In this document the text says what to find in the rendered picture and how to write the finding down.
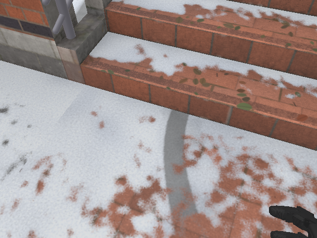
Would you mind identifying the right robot hand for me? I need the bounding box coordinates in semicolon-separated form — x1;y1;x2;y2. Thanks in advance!
268;205;317;238

